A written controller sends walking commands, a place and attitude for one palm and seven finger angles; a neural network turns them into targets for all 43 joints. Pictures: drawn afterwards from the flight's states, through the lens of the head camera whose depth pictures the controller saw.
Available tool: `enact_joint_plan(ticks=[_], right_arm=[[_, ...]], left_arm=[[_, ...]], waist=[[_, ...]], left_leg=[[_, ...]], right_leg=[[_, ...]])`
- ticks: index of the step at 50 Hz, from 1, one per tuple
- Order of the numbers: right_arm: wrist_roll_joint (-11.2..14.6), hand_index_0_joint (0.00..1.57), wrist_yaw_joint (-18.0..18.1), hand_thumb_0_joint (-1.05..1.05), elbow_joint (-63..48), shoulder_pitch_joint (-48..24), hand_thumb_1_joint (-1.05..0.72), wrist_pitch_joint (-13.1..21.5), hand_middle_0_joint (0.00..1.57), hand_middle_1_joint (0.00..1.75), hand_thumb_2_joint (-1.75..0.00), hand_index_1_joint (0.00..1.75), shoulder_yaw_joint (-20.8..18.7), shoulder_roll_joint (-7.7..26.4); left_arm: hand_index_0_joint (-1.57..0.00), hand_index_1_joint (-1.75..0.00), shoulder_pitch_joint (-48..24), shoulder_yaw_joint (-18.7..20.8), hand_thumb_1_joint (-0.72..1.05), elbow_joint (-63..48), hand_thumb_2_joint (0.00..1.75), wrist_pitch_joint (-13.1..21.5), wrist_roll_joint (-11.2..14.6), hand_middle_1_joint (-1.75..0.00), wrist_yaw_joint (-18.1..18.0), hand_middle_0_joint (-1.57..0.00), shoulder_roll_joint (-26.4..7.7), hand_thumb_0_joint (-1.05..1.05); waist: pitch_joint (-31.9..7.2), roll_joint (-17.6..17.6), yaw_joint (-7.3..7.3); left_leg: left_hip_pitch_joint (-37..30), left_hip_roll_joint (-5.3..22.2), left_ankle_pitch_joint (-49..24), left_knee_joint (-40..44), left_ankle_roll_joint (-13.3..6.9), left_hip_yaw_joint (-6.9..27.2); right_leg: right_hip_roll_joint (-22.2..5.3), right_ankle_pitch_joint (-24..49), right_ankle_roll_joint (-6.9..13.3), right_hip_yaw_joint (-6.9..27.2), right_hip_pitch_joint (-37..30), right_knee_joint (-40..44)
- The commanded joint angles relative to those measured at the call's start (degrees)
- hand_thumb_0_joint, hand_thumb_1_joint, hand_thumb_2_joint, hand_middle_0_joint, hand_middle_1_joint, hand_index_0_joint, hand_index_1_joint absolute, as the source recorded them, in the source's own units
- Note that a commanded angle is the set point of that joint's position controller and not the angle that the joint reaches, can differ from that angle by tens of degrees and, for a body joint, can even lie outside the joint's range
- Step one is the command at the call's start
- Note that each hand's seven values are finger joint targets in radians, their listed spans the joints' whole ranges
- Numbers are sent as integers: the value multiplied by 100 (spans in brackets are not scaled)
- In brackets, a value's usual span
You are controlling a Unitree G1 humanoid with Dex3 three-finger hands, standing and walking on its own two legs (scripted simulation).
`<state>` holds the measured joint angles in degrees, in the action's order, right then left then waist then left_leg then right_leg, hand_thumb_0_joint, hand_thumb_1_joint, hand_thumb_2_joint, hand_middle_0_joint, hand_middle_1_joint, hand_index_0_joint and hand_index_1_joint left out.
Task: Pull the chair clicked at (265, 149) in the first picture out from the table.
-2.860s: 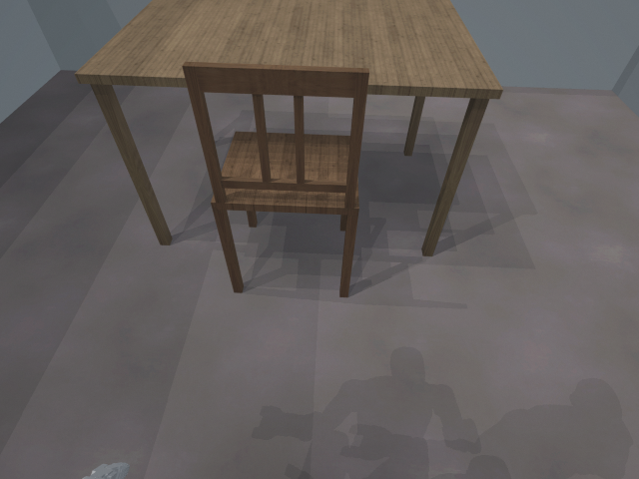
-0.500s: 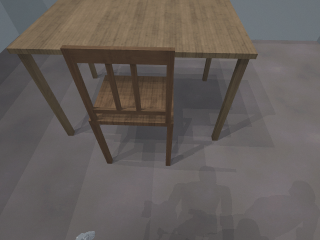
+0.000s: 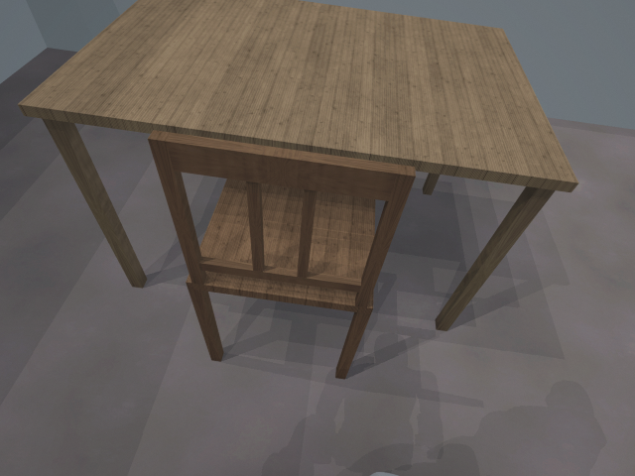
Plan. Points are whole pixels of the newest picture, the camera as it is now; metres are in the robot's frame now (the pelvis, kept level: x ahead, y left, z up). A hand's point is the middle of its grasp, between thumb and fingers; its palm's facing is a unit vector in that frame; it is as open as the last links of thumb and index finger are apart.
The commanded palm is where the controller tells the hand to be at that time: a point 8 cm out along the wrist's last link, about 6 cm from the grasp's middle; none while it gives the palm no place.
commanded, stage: take the last steps up to it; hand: left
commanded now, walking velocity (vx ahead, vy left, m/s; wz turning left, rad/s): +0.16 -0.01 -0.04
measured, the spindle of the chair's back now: (256, 228) +0.54 +0.16 -0.09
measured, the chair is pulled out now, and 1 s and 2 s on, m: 0.00 0.00 0.00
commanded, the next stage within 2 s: come to a stop and stand still in 0.02 s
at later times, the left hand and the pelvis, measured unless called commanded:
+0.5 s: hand (198, 464) +0.16 +0.17 -0.18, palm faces +0.04 -0.98 -0.19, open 7.3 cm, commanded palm none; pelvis +0.06 +0.00 -0.01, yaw +1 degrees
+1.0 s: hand out of the picture -0.01 +0.24 -0.18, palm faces +0.00 -0.99 -0.15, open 7.4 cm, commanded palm none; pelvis +0.02 +0.05 +0.01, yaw -2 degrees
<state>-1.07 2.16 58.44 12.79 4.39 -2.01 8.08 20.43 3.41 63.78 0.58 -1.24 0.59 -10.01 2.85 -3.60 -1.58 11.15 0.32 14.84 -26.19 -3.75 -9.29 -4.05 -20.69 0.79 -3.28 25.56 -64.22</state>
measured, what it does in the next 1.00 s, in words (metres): steps on the spot: right foot, then left foot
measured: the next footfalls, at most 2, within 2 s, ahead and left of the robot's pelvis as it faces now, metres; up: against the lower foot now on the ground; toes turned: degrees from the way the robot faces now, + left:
right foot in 0.24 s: +0.17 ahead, -0.13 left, +0.00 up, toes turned -5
left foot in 0.58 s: +0.13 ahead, +0.10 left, +0.00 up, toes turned +3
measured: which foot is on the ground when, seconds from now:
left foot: down 0.00-0.28, up 0.30-0.56, down 0.58-1.00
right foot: up 0.00-0.22, down 0.24-0.60, up 0.62-1.00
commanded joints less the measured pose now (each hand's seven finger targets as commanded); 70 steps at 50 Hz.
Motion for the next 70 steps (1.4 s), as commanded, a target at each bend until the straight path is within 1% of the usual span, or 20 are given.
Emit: enact_joint_plan(ticks=[1,6,10,12,14,16,22,27,28,30,32,35,44,56,59,61,62,63,66,70], right_arm=[[10,20,12,0,108,706,-90,56,20,30,-90,30,-36,651],[-37,20,1,0,288,909,-90,-34,20,30,-90,30,-60,753],[-20,20,64,0,410,784,-90,-155,20,30,-90,30,11,689],[83,20,40,0,415,941,-90,-183,20,30,-90,30,26,452],[159,20,66,0,450,1274,-90,-329,20,30,-90,30,-54,299],[141,20,82,0,434,986,-90,-486,20,30,-90,30,-67,251],[100,20,10,0,294,804,-90,-645,20,30,-90,30,-174,174],[57,20,-57,0,273,1183,-90,-567,20,30,-90,30,-158,90],[47,20,-66,0,267,1246,-90,-504,20,30,-90,30,-143,224],[-84,20,-36,0,-41,846,-90,-402,20,30,-90,30,-199,905],[-117,20,27,0,-195,156,-90,-359,20,30,-90,30,-128,900],[-66,20,97,0,-185,131,-90,-304,20,30,-90,30,-81,781],[-30,20,264,0,273,1174,-90,-316,20,30,-90,30,-137,846],[-36,20,94,0,520,794,-90,-451,20,30,-90,30,-193,812],[33,20,41,0,577,783,-90,-473,20,30,-90,30,-148,522],[61,20,-5,0,556,859,-90,-506,20,30,-90,30,-8,73],[43,20,-41,0,577,902,-90,-543,20,30,-90,30,3,42],[-10,20,-39,0,604,856,-90,-564,20,30,-90,30,20,10],[-3,20,-19,0,740,1099,-90,-489,20,30,-90,30,68,100],[19,20,6,0,759,969,-90,-497,20,30,-90,30,78,207]], left_arm=[[-20,-30,109,13,90,-346,90,46,-24,-30,-37,-20,-59,0],[-20,-30,-518,-37,90,-547,90,19,-24,-30,-54,-20,-13,0],[-20,-30,-167,-63,90,-355,90,47,-8,-30,-160,-20,-61,0],[-20,-30,269,-5,90,-184,90,149,-12,-30,-254,-20,-658,0],[-20,-30,94,-11,90,-210,90,127,44,-30,-279,-20,-1002,0],[-20,-30,-218,13,90,-298,90,80,14,-30,-359,-20,-895,0],[-20,-30,-848,161,90,-627,90,-98,-46,-30,-396,-20,-937,0],[-20,-30,-1218,161,90,-830,90,-213,-47,-30,-344,-20,-829,0],[-20,-30,-1207,107,90,-885,90,-256,-13,-30,-317,-20,-662,0],[-20,-30,-1151,27,90,-984,90,-336,55,-30,-298,-20,-141,0],[-20,-30,-881,91,90,-812,90,-360,-36,-30,-259,-20,-323,0],[-20,-30,-412,104,90,-506,90,-303,-43,-30,-161,-20,-338,0],[-20,-30,-215,96,90,-434,90,-392,-26,-30,-166,-20,-373,0],[-20,-30,70,-53,90,-140,90,-316,29,-30,-194,-20,8,0],[-20,-30,384,-58,90,28,90,-208,5,-30,-256,-20,-167,0],[-20,-30,-45,-91,90,-44,90,-113,36,-30,-292,-20,-477,0],[-20,-30,-246,-105,90,-114,90,-129,38,-30,-291,-20,-574,0],[-20,-30,-274,-100,90,-124,90,-63,56,-30,-294,-20,-524,0],[-20,-30,-229,-192,90,-54,90,18,107,-30,-279,-20,-220,0],[-20,-30,-43,-198,90,-49,90,17,112,-30,-280,-20,-169,0]], waist=[[-136,888,79],[-24,1001,239],[-153,822,-24],[-684,-178,-93],[-775,-253,159],[-757,-875,67],[-613,-297,126],[-466,-638,382],[-265,-125,407],[364,2072,360],[489,1698,92],[344,771,40],[-269,959,410],[9,1274,219],[71,572,55],[362,-472,248],[530,-294,338],[696,-1005,273],[624,-430,353],[628,7,261]], left_leg=[[-665,1444,-3371,1210,-714,855],[-670,1443,-3183,1014,-732,773],[-376,1226,-3588,134,-253,638],[396,638,-1519,-652,285,555],[516,181,1416,-1169,500,562],[635,267,1949,-1959,544,670],[733,109,1484,-2556,609,766],[-467,62,25,-522,571,512],[-615,164,-64,75,526,720],[1202,1790,1734,2053,-12,3111],[1603,1798,2066,2270,-248,3074],[666,1422,1243,1911,-142,2266],[-1171,1730,-1807,1324,-277,2011],[233,1349,638,1539,-294,1876],[876,776,1026,947,174,1342],[590,237,595,222,427,801],[258,207,472,119,418,765],[303,225,134,-30,402,782],[7,361,-619,241,385,928],[-10,422,-504,315,435,1006]], right_leg=[[-144,352,-128,71,538,481],[-25,417,-57,-145,63,1987],[119,1536,-60,-148,-1299,3506],[-714,4991,193,933,-2635,3741],[-1875,7191,1061,1274,-2546,3710],[-1764,6924,1285,1324,-2259,3894],[-1504,4924,1177,900,-1557,4153],[-947,1030,501,668,-309,4194],[-591,-53,242,561,73,3878],[438,-802,-226,129,-45,2205],[281,-325,-128,743,-329,1290],[325,318,-221,767,128,782],[304,-81,-351,739,385,1115],[314,18,-131,67,-1250,3288],[60,702,-76,318,-2132,4663],[-834,-765,288,1356,-1074,5452],[-970,-1354,336,1384,-507,5679],[-749,-1126,331,1448,-377,5780],[-456,92,288,973,-664,5256],[-288,-181,179,921,-675,5254]])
